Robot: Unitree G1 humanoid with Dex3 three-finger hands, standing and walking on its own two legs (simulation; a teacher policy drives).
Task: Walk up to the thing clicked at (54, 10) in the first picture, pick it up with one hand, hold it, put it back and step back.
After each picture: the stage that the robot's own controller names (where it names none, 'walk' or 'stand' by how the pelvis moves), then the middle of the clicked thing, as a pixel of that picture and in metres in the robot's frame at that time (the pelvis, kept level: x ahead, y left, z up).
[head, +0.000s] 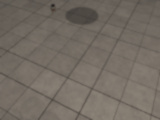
stand; (53, 8) +2.20 +0.36 -0.72
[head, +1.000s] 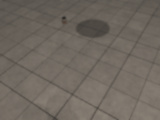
walk; (64, 20) +2.09 +0.37 -0.72
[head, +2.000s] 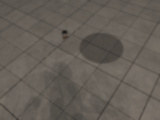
walk; (65, 35) +1.45 +0.26 -0.72
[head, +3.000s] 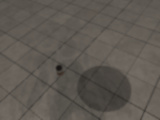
walk; (59, 71) +0.96 +0.26 -0.72
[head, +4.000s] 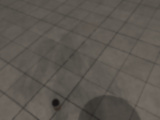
walk; (56, 105) +0.61 +0.25 -0.72
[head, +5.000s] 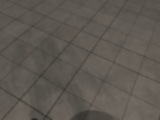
stand; out of the picture +0.41 +0.28 -0.70
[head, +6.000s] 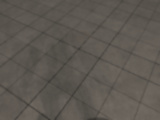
stand; out of the picture +0.40 +0.28 -0.72
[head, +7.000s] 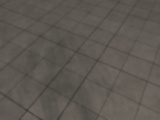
stand; out of the picture +0.37 +0.29 -0.72
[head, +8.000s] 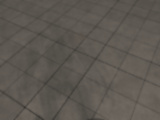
stand; out of the picture +0.39 +0.31 -0.73
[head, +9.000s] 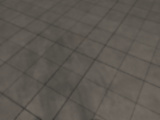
stand; out of the picture +0.38 +0.31 -0.73
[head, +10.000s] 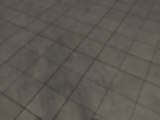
stand; out of the picture +0.38 +0.31 -0.73
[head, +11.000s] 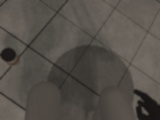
go down; (11, 57) +0.44 +0.33 -0.38
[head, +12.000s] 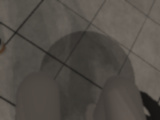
go down; out of the picture +0.44 +0.36 -0.29
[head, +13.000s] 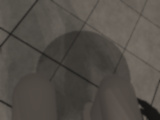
go down; out of the picture +0.44 +0.36 -0.30
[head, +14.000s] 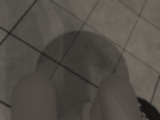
close in; out of the picture +0.44 +0.36 -0.30
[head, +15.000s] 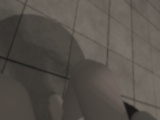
close in; out of the picture +0.40 +0.40 -0.22
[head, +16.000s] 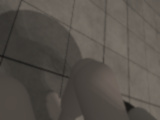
lift; out of the picture +0.39 +0.39 -0.22
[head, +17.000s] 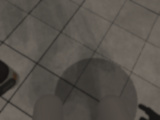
lift; (2, 76) +0.33 +0.25 -0.02
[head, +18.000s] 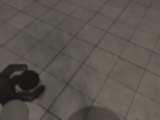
hold; (32, 87) +0.33 +0.17 +0.01
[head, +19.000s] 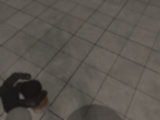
hold; (36, 97) +0.31 +0.16 -0.03
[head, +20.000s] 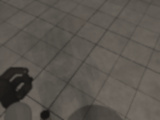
hold; (46, 119) +0.38 +0.23 -0.60
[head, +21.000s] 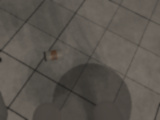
crouch; (53, 55) +0.62 +0.13 -0.52
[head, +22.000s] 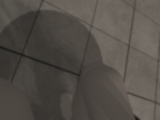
lower; out of the picture +0.63 +0.24 -0.26
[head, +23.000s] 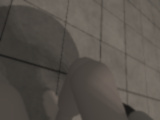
lower; out of the picture +0.62 +0.28 -0.25
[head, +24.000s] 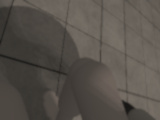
lower; out of the picture +0.61 +0.28 -0.25
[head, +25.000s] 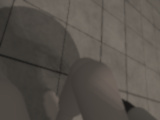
lower; out of the picture +0.61 +0.28 -0.25
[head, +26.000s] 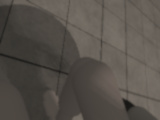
lower; out of the picture +0.61 +0.28 -0.25
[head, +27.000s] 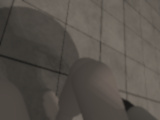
loosen; out of the picture +0.61 +0.28 -0.25
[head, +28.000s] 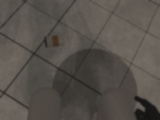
walk; (54, 41) +0.64 +0.15 -0.43
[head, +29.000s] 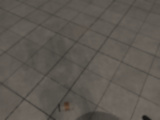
stand; (66, 106) +0.55 +0.09 -0.69
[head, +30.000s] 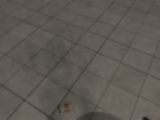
stand; (65, 107) +0.56 +0.10 -0.69
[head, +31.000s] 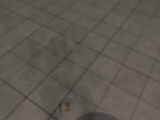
stand; (67, 106) +0.56 +0.09 -0.71
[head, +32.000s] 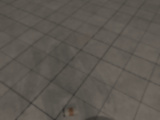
stand; (70, 111) +0.58 +0.08 -0.75
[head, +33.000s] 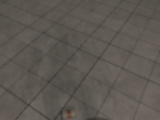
stand; (68, 114) +0.53 +0.10 -0.75
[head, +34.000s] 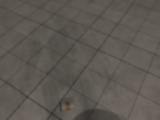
walk; (67, 106) +0.55 +0.11 -0.75
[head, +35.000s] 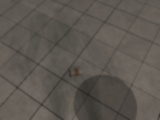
walk; (75, 72) +0.73 +0.05 -0.73
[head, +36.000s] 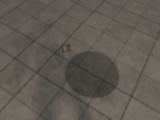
walk; (67, 48) +1.06 +0.03 -0.73
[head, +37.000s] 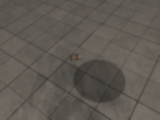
stand; (76, 57) +1.15 +0.08 -0.74
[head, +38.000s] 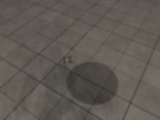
stand; (69, 59) +1.13 +0.08 -0.75
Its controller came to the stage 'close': yes
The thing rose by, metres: 0.73
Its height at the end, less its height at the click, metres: -0.02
